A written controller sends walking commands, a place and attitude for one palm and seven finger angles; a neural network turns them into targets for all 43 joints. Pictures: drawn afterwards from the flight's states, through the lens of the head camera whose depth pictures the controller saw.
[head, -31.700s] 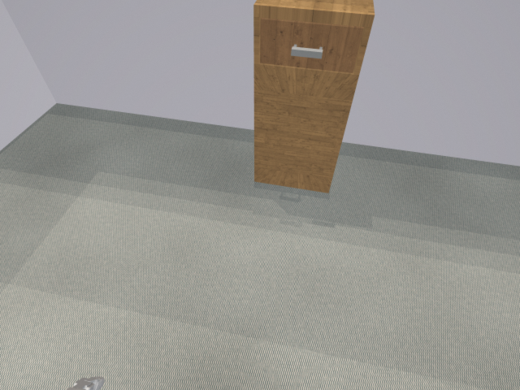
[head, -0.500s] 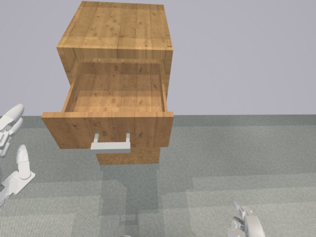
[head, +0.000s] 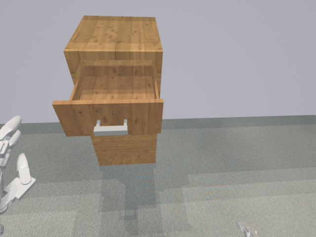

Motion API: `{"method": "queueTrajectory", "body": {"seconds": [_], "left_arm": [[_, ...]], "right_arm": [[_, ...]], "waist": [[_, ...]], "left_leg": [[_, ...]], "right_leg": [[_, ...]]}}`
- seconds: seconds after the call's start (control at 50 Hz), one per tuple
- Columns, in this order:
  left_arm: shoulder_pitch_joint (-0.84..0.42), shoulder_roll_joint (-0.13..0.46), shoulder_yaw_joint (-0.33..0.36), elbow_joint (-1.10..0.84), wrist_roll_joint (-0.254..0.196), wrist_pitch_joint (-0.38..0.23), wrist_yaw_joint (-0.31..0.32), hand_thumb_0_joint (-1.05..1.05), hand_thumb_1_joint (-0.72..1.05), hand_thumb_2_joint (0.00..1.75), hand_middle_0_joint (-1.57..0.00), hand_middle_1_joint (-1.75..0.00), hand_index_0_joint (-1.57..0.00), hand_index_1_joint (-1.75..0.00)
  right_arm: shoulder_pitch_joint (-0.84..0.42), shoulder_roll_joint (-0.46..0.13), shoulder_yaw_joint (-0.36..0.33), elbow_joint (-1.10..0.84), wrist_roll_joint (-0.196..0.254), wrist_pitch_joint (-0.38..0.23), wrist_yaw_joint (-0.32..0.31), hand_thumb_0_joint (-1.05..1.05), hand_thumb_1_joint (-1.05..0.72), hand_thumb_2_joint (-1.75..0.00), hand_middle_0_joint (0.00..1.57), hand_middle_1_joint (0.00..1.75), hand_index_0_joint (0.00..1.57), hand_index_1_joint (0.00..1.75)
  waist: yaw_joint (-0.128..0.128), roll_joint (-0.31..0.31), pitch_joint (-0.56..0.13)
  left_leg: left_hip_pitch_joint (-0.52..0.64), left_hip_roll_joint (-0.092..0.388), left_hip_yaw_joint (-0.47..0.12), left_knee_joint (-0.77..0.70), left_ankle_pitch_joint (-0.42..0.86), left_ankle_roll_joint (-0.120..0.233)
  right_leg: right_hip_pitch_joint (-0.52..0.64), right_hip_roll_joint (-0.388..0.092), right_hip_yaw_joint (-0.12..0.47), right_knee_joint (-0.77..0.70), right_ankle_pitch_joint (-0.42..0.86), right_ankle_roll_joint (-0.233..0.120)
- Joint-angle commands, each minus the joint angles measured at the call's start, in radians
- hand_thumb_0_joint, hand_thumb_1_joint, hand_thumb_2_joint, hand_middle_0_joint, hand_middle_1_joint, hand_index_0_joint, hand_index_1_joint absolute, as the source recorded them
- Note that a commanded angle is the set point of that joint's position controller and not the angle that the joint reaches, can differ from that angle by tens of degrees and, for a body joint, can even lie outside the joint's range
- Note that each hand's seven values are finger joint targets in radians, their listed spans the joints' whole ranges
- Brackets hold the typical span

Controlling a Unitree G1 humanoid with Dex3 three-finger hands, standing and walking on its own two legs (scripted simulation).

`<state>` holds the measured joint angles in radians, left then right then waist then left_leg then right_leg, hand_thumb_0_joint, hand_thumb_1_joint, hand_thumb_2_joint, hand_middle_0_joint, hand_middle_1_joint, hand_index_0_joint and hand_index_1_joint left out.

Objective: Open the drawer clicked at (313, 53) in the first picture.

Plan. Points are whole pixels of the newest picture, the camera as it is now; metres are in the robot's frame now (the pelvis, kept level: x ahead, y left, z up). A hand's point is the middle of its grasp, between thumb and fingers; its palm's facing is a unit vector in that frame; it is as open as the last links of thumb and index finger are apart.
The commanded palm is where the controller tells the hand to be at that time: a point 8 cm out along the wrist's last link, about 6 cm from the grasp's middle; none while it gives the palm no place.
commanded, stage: stop stepping back and stand still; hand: left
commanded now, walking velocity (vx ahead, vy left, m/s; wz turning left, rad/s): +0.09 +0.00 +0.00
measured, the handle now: (111, 126) +0.48 +0.18 -0.02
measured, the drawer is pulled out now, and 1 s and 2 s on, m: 0.28 0.28 0.28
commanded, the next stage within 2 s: let the arm hang, fingers relaxed in 0.34 s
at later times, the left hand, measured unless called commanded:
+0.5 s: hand (43, 194) +0.19 +0.24 +0.10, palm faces +0.28 -0.85 -0.45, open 7.4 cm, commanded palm none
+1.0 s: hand out of the picture -0.06 +0.19 -0.17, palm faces +0.05 -0.97 -0.23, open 7.3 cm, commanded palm none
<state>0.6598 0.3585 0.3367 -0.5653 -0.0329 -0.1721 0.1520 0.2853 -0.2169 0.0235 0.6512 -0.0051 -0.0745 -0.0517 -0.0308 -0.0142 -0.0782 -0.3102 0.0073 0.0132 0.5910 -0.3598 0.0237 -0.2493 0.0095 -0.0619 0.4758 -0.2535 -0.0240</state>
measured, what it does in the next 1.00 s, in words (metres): steps on the spot: left foot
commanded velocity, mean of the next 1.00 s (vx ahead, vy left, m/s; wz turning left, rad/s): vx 0.02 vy -0.01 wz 0.00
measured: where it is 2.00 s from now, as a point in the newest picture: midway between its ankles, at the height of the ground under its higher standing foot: outside the picture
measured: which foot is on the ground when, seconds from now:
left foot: up 0.00-0.00, down 0.02-1.00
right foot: down 0.00-1.00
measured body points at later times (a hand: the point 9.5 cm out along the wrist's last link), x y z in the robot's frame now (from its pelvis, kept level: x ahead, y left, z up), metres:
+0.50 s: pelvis -0.01 +0.00 +0.00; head -0.02 -0.01 +0.45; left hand +0.17 +0.28 +0.12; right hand +0.15 -0.23 -0.10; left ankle +0.00 +0.11 -0.74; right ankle +0.00 -0.10 -0.74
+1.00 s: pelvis -0.01 +0.00 +0.01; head +0.01 +0.00 +0.45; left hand -0.06 +0.24 -0.15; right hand -0.03 -0.23 -0.15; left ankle +0.00 +0.11 -0.74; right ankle +0.00 -0.10 -0.74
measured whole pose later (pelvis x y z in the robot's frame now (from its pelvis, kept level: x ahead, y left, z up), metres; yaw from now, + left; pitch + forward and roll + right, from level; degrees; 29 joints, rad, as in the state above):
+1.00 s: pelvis -0.01 +0.00 +0.01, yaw +1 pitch -2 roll -1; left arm 0.35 0.19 0.02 1.13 0.00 0.02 0.02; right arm 0.33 -0.16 0.01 1.10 -0.01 0.02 -0.03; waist 0.00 0.01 0.08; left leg -0.20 0.00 0.00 0.44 -0.21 0.01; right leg -0.16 0.01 -0.07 0.40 -0.21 -0.03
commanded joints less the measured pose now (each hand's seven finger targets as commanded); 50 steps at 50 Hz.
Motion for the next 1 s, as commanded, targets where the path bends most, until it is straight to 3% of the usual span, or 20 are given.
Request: {"method": "queueTrajectory", "body": {"seconds": [0.0,0.02,0.04,0.08,0.16,0.28,0.4,0.42,0.44,0.46,0.48,0.54,0.56,0.64,0.68,0.72,0.76,0.78,0.84,0.98], "left_arm": [[-0.071,0.181,0.098,-0.254,0.004,-0.079,0.029,0.00,0.90,0.90,-0.20,-0.30,-0.20,-0.30],[-0.023,0.179,0.105,-0.220,-0.002,-0.079,0.024,0.00,0.90,0.90,-0.20,-0.30,-0.20,-0.30],[-0.023,0.183,0.117,-0.229,0.008,-0.074,0.027,0.00,0.90,0.90,-0.20,-0.30,-0.20,-0.30],[-0.069,0.198,0.134,-0.274,0.016,-0.079,0.031,0.00,0.90,0.90,-0.20,-0.30,-0.20,-0.30],[-0.019,0.162,0.118,-0.199,0.007,-0.081,0.031,0.00,0.90,0.90,-0.20,-0.30,-0.20,-0.30],[-0.063,0.169,0.106,-0.184,-0.002,-0.072,0.030,0.00,0.90,0.90,-0.20,-0.30,-0.20,-0.30],[-0.076,0.170,0.101,-0.205,-0.004,-0.064,0.030,0.00,0.90,0.90,-0.20,-0.30,-0.20,-0.30],[-0.181,-0.017,-0.262,0.640,0.097,0.091,-0.110,0.00,0.90,0.90,-0.20,-0.30,-0.20,-0.30],[-0.153,-0.048,-0.234,0.683,0.076,0.157,-0.130,0.00,0.90,0.90,-0.20,-0.30,-0.20,-0.30],[-0.176,-0.069,-0.245,0.713,0.069,0.169,-0.137,0.00,0.90,0.90,-0.20,-0.30,-0.20,-0.30],[-0.222,-0.069,-0.254,0.763,0.072,0.168,-0.139,0.00,0.90,0.90,-0.20,-0.30,-0.20,-0.30],[-0.295,-0.030,-0.256,0.951,0.072,0.169,-0.141,0.00,0.90,0.90,-0.20,-0.30,-0.20,-0.30],[-0.321,-0.015,-0.257,1.019,0.070,0.171,-0.140,0.00,0.90,0.90,-0.20,-0.30,-0.20,-0.30],[-0.377,-0.010,-0.281,1.272,0.054,0.179,-0.130,0.00,0.90,0.90,-0.20,-0.30,-0.20,-0.30],[-0.371,-0.012,-0.288,1.370,0.051,0.177,-0.129,0.00,0.90,0.90,-0.20,-0.30,-0.20,-0.30],[-0.348,-0.055,-0.280,1.446,0.051,0.174,-0.129,0.00,0.90,0.90,-0.20,-0.30,-0.20,-0.30],[-0.336,-0.053,-0.287,1.507,0.046,0.169,-0.130,0.00,0.90,0.90,-0.20,-0.30,-0.20,-0.30],[-0.333,-0.053,-0.289,1.528,0.047,0.168,-0.130,0.00,0.90,0.90,-0.20,-0.30,-0.20,-0.30],[-0.323,-0.067,-0.299,1.592,0.043,0.164,-0.130,0.00,0.90,0.90,-0.20,-0.30,-0.20,-0.30],[-0.282,-0.086,-0.312,1.669,0.041,0.166,-0.121,0.00,0.90,0.90,-0.20,-0.30,-0.20,-0.30]], "right_arm": [[-0.158,-0.141,-0.064,-0.201,0.006,-0.089,-0.019,0.00,-0.90,-0.90,0.20,0.30,0.20,0.30],[-0.153,-0.128,-0.060,-0.195,0.017,-0.088,-0.016,0.00,-0.90,-0.90,0.20,0.30,0.20,0.30],[-0.153,-0.110,-0.046,-0.191,0.011,-0.086,-0.015,0.00,-0.90,-0.90,0.20,0.30,0.20,0.30],[-0.160,-0.110,-0.047,-0.195,0.008,-0.093,-0.020,0.00,-0.90,-0.90,0.20,0.30,0.20,0.30],[-0.141,-0.112,-0.051,-0.178,0.013,-0.104,-0.013,0.00,-0.90,-0.90,0.20,0.30,0.20,0.30],[-0.143,-0.110,-0.057,-0.170,0.006,-0.082,-0.009,0.00,-0.90,-0.90,0.20,0.30,0.20,0.30],[-0.165,-0.096,-0.043,-0.180,0.008,-0.073,-0.011,0.00,-0.90,-0.90,0.20,0.30,0.20,0.30],[-0.176,-0.221,-0.098,0.082,-0.005,-0.104,0.076,0.00,-0.90,-0.90,0.20,0.30,0.20,0.30],[-0.083,-0.148,-0.083,0.084,-0.003,-0.044,0.070,0.00,-0.90,-0.90,0.20,0.30,0.20,0.30],[-0.074,-0.124,-0.067,0.071,-0.008,-0.019,0.063,0.00,-0.90,-0.90,0.20,0.30,0.20,0.30],[-0.076,-0.117,-0.062,0.070,-0.013,-0.006,0.059,0.00,-0.90,-0.90,0.20,0.30,0.20,0.30],[-0.089,-0.130,-0.053,0.082,-0.018,0.025,0.048,0.00,-0.90,-0.90,0.20,0.30,0.20,0.30],[-0.080,-0.132,-0.054,0.093,-0.018,0.036,0.045,0.00,-0.90,-0.90,0.20,0.30,0.20,0.30],[-0.090,-0.111,-0.038,0.176,-0.017,0.062,0.036,0.00,-0.90,-0.90,0.20,0.30,0.20,0.30],[-0.080,-0.101,-0.033,0.217,-0.013,0.068,0.030,0.00,-0.90,-0.90,0.20,0.30,0.20,0.30],[-0.053,-0.075,-0.035,0.259,-0.017,0.069,0.024,0.00,-0.90,-0.90,0.20,0.30,0.20,0.30],[-0.021,-0.064,-0.033,0.295,-0.013,0.069,0.020,0.00,-0.90,-0.90,0.20,0.30,0.20,0.30],[-0.005,-0.064,-0.036,0.307,-0.009,0.071,0.017,0.00,-0.90,-0.90,0.20,0.30,0.20,0.30],[0.042,-0.052,-0.037,0.357,-0.006,0.069,0.013,0.00,-0.90,-0.90,0.20,0.30,0.20,0.30],[0.088,-0.028,-0.036,0.422,-0.003,0.075,0.009,0.00,-0.90,-0.90,0.20,0.30,0.20,0.30]], "waist": [[0.022,0.131,0.032],[0.025,0.142,0.011],[0.015,0.192,0.044],[0.015,0.200,0.073],[0.012,0.100,0.046],[-0.002,-0.023,0.078],[0.012,0.066,0.045],[-0.013,0.072,0.120],[0.004,0.073,0.031],[0.014,0.054,0.014],[0.021,-0.043,0.008],[0.031,-0.183,-0.010],[0.026,-0.179,-0.019],[0.036,0.068,0.062],[0.039,0.083,0.090],[0.039,0.166,0.092],[0.038,0.166,0.068],[0.037,0.110,0.076],[0.031,0.078,0.070],[0.033,-0.004,0.171]], "left_leg": [[0.056,0.134,-0.155,-0.271,0.176,0.056],[0.009,0.154,-0.174,-0.298,0.043,0.056],[-0.061,0.151,-0.202,-0.357,-0.083,0.056],[-0.152,0.172,-0.223,-0.393,-0.181,0.063],[-0.142,0.122,-0.143,-0.299,-0.096,0.043],[-0.012,0.032,-0.050,-0.101,-0.018,0.009],[0.030,0.066,-0.088,-0.212,0.156,0.010],[-0.055,0.090,-0.111,-0.076,0.307,0.007],[0.011,0.096,-0.085,-0.092,0.359,0.010],[-0.027,0.105,-0.113,-0.100,0.319,0.028],[-0.018,0.107,-0.130,-0.094,0.359,0.034],[0.003,0.056,-0.108,-0.046,0.360,0.026],[0.033,0.041,-0.095,-0.044,0.355,0.018],[0.045,0.063,-0.112,-0.158,0.337,0.015],[0.050,0.069,-0.121,-0.194,0.254,0.014],[0.049,0.067,-0.118,-0.219,0.196,0.014],[0.071,0.071,-0.113,-0.225,0.203,0.014],[0.094,0.078,-0.115,-0.221,0.219,0.016],[0.117,0.083,-0.110,-0.228,0.249,0.016],[0.115,0.081,-0.097,-0.254,0.185,0.018]], "right_leg": [[0.036,-0.065,0.097,-0.040,0.017,0.008],[0.060,-0.054,0.073,-0.034,-0.078,0.023],[0.070,-0.031,0.046,-0.001,-0.093,0.024],[0.113,-0.015,0.029,0.051,-0.045,0.028],[0.148,-0.026,0.061,-0.038,-0.016,0.021],[-0.059,-0.122,0.232,-0.228,-0.228,-0.037],[0.045,-0.057,0.116,-0.141,0.041,0.005],[-0.080,-0.100,0.037,0.056,0.182,-0.003],[-0.054,-0.087,0.067,0.058,0.194,0.005],[-0.035,-0.077,0.051,0.068,0.124,0.007],[-0.023,-0.066,0.052,0.068,0.139,0.003],[0.051,-0.112,0.109,0.023,0.267,-0.020],[0.060,-0.133,0.122,0.014,0.312,-0.033],[0.074,-0.097,0.112,-0.032,0.167,-0.014],[0.079,-0.088,0.114,-0.083,0.085,-0.012],[0.093,-0.090,0.117,-0.115,0.063,-0.019],[0.114,-0.093,0.113,-0.124,0.087,-0.024],[0.106,-0.092,0.105,-0.134,0.096,-0.023],[0.112,-0.098,0.099,-0.145,0.118,-0.025],[0.053,-0.091,0.100,-0.177,0.031,-0.024]]}}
